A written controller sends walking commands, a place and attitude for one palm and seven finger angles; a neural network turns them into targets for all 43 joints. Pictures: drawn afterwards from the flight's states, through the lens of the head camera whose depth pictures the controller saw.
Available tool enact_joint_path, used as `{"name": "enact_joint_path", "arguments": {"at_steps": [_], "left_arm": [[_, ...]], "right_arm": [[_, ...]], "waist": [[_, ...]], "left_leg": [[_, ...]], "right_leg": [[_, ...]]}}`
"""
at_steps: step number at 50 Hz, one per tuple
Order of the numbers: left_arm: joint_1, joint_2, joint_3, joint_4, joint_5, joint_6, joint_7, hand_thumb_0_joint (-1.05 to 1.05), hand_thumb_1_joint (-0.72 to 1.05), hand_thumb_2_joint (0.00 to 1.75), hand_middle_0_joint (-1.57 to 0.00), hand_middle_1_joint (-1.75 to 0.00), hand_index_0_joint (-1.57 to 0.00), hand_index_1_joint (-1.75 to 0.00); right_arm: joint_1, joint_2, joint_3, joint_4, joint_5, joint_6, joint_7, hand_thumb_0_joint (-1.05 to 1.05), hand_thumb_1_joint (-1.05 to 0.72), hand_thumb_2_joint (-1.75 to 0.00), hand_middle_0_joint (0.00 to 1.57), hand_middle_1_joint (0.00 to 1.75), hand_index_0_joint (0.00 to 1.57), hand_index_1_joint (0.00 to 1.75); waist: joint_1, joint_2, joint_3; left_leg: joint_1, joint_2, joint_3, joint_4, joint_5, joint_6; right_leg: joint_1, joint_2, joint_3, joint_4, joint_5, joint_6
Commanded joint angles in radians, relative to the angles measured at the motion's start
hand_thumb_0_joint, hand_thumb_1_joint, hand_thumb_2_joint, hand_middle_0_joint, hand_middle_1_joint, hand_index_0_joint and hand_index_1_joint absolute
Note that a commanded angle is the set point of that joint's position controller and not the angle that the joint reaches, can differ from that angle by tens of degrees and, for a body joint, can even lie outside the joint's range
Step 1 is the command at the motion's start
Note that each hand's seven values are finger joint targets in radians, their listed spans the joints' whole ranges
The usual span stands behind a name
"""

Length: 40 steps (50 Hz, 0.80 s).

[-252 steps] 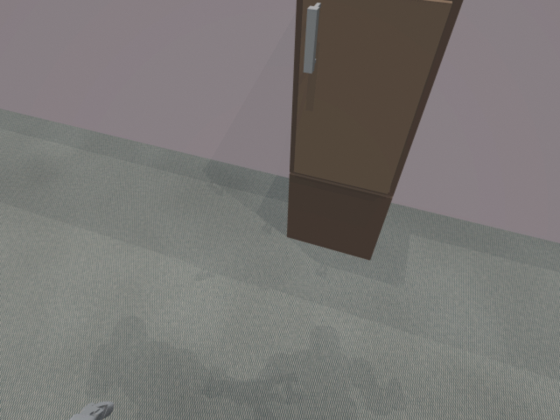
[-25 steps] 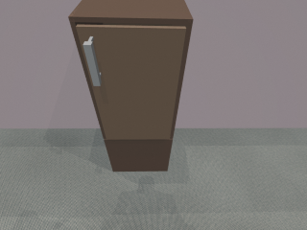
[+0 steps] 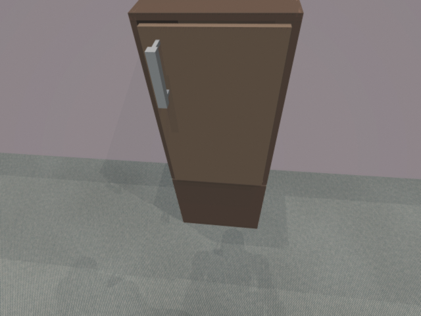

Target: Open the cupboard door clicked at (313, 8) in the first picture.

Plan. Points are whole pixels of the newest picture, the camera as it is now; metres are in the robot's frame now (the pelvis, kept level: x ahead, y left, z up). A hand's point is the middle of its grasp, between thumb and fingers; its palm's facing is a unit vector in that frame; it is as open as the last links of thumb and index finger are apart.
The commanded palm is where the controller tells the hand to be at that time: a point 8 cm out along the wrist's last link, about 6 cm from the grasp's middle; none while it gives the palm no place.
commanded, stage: come to a stop and stand still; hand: left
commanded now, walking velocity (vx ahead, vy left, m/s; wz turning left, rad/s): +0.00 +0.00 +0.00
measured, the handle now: (160, 75) +0.62 +0.19 +0.14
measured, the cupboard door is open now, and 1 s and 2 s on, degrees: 0 0 0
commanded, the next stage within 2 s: look again from close up in 0.92 s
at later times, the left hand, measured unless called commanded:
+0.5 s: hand out of the picture +0.04 +0.21 -0.18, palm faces -0.01 -0.97 -0.26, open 7.3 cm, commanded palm none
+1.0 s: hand out of the picture -0.06 +0.13 -0.18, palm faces +0.05 -0.99 -0.15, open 7.3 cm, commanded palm none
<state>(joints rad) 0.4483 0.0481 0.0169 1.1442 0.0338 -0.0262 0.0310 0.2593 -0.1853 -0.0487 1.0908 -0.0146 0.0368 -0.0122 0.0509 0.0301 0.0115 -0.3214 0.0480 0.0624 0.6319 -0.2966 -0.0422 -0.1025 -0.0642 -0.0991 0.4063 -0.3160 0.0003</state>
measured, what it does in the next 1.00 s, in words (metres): steps on the spot: left foot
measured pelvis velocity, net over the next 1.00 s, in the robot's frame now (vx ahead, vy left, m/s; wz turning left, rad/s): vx -0.02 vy -0.01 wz -0.01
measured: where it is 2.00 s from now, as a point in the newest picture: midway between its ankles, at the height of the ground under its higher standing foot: outside the picture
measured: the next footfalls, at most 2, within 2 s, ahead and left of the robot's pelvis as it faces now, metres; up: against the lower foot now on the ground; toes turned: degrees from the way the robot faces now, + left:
left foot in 0.04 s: +0.05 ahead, +0.13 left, +0.00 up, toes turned +3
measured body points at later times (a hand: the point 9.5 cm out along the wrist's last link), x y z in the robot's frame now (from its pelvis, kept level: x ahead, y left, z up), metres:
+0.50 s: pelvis -0.01 +0.01 -0.01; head +0.01 +0.00 +0.44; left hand +0.04 +0.26 -0.16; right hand +0.02 -0.22 -0.17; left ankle +0.01 +0.14 -0.74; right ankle -0.07 -0.11 -0.74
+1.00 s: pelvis -0.02 -0.01 +0.00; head -0.01 -0.02 +0.45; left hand -0.06 +0.19 -0.16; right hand -0.06 -0.22 -0.17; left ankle +0.01 +0.14 -0.74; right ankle -0.07 -0.11 -0.74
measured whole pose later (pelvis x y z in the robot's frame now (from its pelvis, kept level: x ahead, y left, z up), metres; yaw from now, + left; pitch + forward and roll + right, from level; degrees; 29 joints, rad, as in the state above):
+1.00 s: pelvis -0.02 -0.01 +0.00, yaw -1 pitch -2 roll +0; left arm 0.34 0.09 0.01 1.17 0.01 0.00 0.03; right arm 0.31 -0.11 -0.01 1.18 -0.02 0.02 -0.04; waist -0.01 0.02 0.04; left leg -0.22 0.10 0.06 0.43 -0.18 -0.06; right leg -0.09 0.00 -0.13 0.40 -0.29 -0.03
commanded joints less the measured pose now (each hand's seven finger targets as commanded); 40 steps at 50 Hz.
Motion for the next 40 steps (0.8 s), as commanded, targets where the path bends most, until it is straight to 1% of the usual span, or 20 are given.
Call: {"name": "enact_joint_path", "arguments": {"at_steps": [1,2,3,4,5,6,7,9,11,13,16,17,19,20,22,24,25,26,32,40], "left_arm": [[0.024,0.150,0.021,-0.019,-0.016,-0.001,0.013,0.00,0.90,0.90,-0.20,-0.30,-0.20,-0.30],[0.055,0.120,0.015,-0.014,-0.018,0.001,0.015,0.00,0.90,0.90,-0.20,-0.30,-0.20,-0.30],[0.051,0.103,0.011,-0.012,-0.015,0.009,0.018,0.00,0.90,0.90,-0.20,-0.30,-0.20,-0.30],[0.042,0.093,0.010,-0.011,-0.013,0.013,0.020,0.00,0.90,0.90,-0.20,-0.30,-0.20,-0.30],[0.023,0.097,0.007,0.001,-0.015,0.022,0.017,0.00,0.90,0.90,-0.20,-0.30,-0.20,-0.30],[0.012,0.110,0.008,0.005,-0.017,0.028,0.016,0.00,0.90,0.90,-0.20,-0.30,-0.20,-0.30],[0.008,0.117,0.008,0.006,-0.019,0.030,0.015,0.00,0.90,0.90,-0.20,-0.30,-0.20,-0.30],[0.012,0.129,0.006,0.018,-0.020,0.034,0.012,0.00,0.90,0.90,-0.20,-0.30,-0.20,-0.30],[0.005,0.145,0.008,0.016,-0.017,0.037,0.010,0.00,0.90,0.90,-0.20,-0.30,-0.20,-0.30],[-0.023,0.163,0.017,-0.008,-0.015,0.043,0.008,0.00,0.90,0.90,-0.20,-0.30,-0.20,-0.30],[-0.060,0.173,0.028,-0.047,-0.014,0.051,0.003,0.00,0.90,0.90,-0.20,-0.30,-0.20,-0.30],[-0.074,0.176,0.031,-0.058,-0.015,0.054,0.001,0.00,0.90,0.90,-0.20,-0.30,-0.20,-0.30],[-0.090,0.171,0.036,-0.074,-0.013,0.055,-0.003,0.00,0.90,0.90,-0.20,-0.30,-0.20,-0.30],[-0.091,0.170,0.036,-0.076,-0.012,0.055,-0.005,0.00,0.90,0.90,-0.20,-0.30,-0.20,-0.30],[-0.078,0.185,0.037,-0.074,-0.010,0.046,-0.006,0.00,0.90,0.90,-0.20,-0.30,-0.20,-0.30],[-0.104,0.223,0.036,-0.072,-0.010,0.035,-0.004,0.00,0.90,0.90,-0.20,-0.30,-0.20,-0.30],[-0.122,0.236,0.036,-0.071,-0.013,0.029,-0.003,0.00,0.90,0.90,-0.20,-0.30,-0.20,-0.30],[-0.142,0.237,0.032,-0.075,-0.017,0.025,-0.001,0.00,0.90,0.90,-0.20,-0.30,-0.20,-0.30],[-0.168,0.226,0.017,-0.060,-0.027,0.023,-0.001,0.00,0.90,0.90,-0.20,-0.30,-0.20,-0.30],[-0.123,0.202,0.013,-0.034,-0.030,0.022,0.003,0.00,0.90,0.90,-0.20,-0.30,-0.20,-0.30]], "right_arm": [[0.071,-0.033,0.008,-0.012,0.005,-0.059,-0.014,0.00,-0.90,-0.90,0.20,0.30,0.20,0.30],[0.088,-0.078,0.001,-0.003,0.003,-0.068,-0.021,0.00,-0.90,-0.90,0.20,0.30,0.20,0.30],[0.090,-0.102,-0.006,-0.004,0.005,-0.063,-0.027,0.00,-0.90,-0.90,0.20,0.30,0.20,0.30],[0.067,-0.109,-0.005,-0.006,0.002,-0.057,-0.031,0.00,-0.90,-0.90,0.20,0.30,0.20,0.30],[0.049,-0.095,0.004,0.005,0.002,-0.057,-0.036,0.00,-0.90,-0.90,0.20,0.30,0.20,0.30],[0.034,-0.087,0.009,0.004,0.003,-0.055,-0.039,0.00,-0.90,-0.90,0.20,0.30,0.20,0.30],[0.020,-0.082,0.012,0.001,0.005,-0.055,-0.042,0.00,-0.90,-0.90,0.20,0.30,0.20,0.30],[-0.015,-0.078,0.014,-0.003,0.007,-0.055,-0.047,0.00,-0.90,-0.90,0.20,0.30,0.20,0.30],[-0.025,-0.080,0.007,-0.008,0.007,-0.053,-0.050,0.00,-0.90,-0.90,0.20,0.30,0.20,0.30],[-0.013,-0.101,-0.006,-0.010,0.007,-0.048,-0.052,0.00,-0.90,-0.90,0.20,0.30,0.20,0.30],[0.005,-0.122,-0.019,-0.008,0.002,-0.044,-0.054,0.00,-0.90,-0.90,0.20,0.30,0.20,0.30],[0.002,-0.125,-0.022,-0.007,0.000,-0.042,-0.054,0.00,-0.90,-0.90,0.20,0.30,0.20,0.30],[-0.011,-0.123,-0.027,-0.016,-0.005,-0.042,-0.051,0.00,-0.90,-0.90,0.20,0.30,0.20,0.30],[-0.029,-0.120,-0.025,-0.022,-0.007,-0.042,-0.048,0.00,-0.90,-0.90,0.20,0.30,0.20,0.30],[-0.057,-0.100,-0.017,-0.029,-0.006,-0.042,-0.039,0.00,-0.90,-0.90,0.20,0.30,0.20,0.30],[-0.052,-0.056,-0.003,-0.028,0.000,-0.038,-0.029,0.00,-0.90,-0.90,0.20,0.30,0.20,0.30],[-0.050,-0.045,0.003,-0.026,-0.001,-0.036,-0.025,0.00,-0.90,-0.90,0.20,0.30,0.20,0.30],[-0.040,-0.041,0.008,-0.018,-0.002,-0.033,-0.022,0.00,-0.90,-0.90,0.20,0.30,0.20,0.30],[0.019,-0.043,0.026,0.035,-0.003,-0.030,-0.016,0.00,-0.90,-0.90,0.20,0.30,0.20,0.30],[0.079,-0.021,0.031,0.063,-0.004,-0.025,-0.019,0.00,-0.90,-0.90,0.20,0.30,0.20,0.30]], "waist": [[-0.046,-0.127,-0.007],[-0.044,-0.018,-0.062],[-0.047,0.044,-0.061],[-0.042,0.053,-0.013],[-0.048,0.122,0.013],[-0.043,0.144,0.031],[-0.040,0.138,0.043],[-0.034,0.093,0.053],[-0.043,0.043,0.032],[-0.051,0.009,0.011],[-0.059,0.059,-0.028],[-0.057,0.072,-0.025],[-0.049,0.075,-0.030],[-0.041,0.077,-0.023],[-0.025,0.037,-0.021],[-0.038,-0.060,-0.018],[-0.043,-0.125,-0.025],[-0.050,-0.158,-0.015],[-0.056,-0.077,0.098],[-0.056,-0.045,0.133]], "left_leg": [[0.262,0.031,0.000,-0.242,0.333,0.037],[0.355,0.120,-0.063,-0.172,0.572,0.071],[0.349,0.180,-0.100,-0.164,0.634,0.106],[0.306,0.197,-0.094,-0.174,0.619,0.119],[0.285,0.179,-0.101,-0.200,0.668,0.124],[0.264,0.170,-0.100,-0.215,0.710,0.129],[0.246,0.161,-0.092,-0.226,0.716,0.127],[0.233,0.144,-0.080,-0.219,0.717,0.113],[0.259,0.131,-0.065,-0.200,0.725,0.096],[0.273,0.145,-0.069,-0.190,0.770,0.098],[0.292,0.183,-0.113,-0.209,0.776,0.128],[0.282,0.204,-0.133,-0.228,0.740,0.146],[0.232,0.213,-0.146,-0.249,0.645,0.162],[0.199,0.204,-0.133,-0.255,0.567,0.155],[0.127,0.149,-0.092,-0.229,0.400,0.111],[0.091,0.084,-0.028,-0.188,0.294,0.060],[0.101,0.066,-0.012,-0.181,0.249,0.046],[0.109,0.060,-0.008,-0.190,0.204,0.039],[0.132,0.070,-0.026,-0.249,0.183,0.032],[0.133,0.063,-0.016,-0.240,0.142,0.027]], "right_leg": [[-0.117,-0.089,0.093,0.059,0.418,-0.037],[-0.171,-0.061,0.071,0.087,0.286,-0.016],[-0.184,-0.043,0.051,0.078,0.092,0.001],[-0.196,-0.034,0.043,0.057,0.019,0.010],[-0.176,-0.034,0.023,0.072,0.049,0.018],[-0.150,-0.033,0.019,0.085,0.053,0.022],[-0.135,-0.031,0.029,0.082,0.053,0.021],[-0.104,-0.038,0.037,0.033,0.146,0.025],[-0.095,-0.043,0.036,0.025,0.252,0.025],[-0.094,-0.035,0.022,0.057,0.288,0.027],[-0.128,-0.016,0.021,0.126,0.159,0.023],[-0.147,-0.011,0.025,0.158,0.060,0.021],[-0.135,-0.009,0.035,0.164,-0.016,0.014],[-0.119,-0.013,0.034,0.142,-0.002,0.011],[-0.052,-0.028,0.049,0.027,0.154,0.003],[-0.016,-0.089,0.094,-0.021,0.301,-0.019],[-0.020,-0.105,0.104,-0.034,0.334,-0.026],[-0.037,-0.116,0.110,-0.052,0.320,-0.035],[-0.114,-0.078,0.094,-0.127,0.107,-0.027],[-0.149,-0.071,0.105,-0.181,-0.013,-0.036]]}}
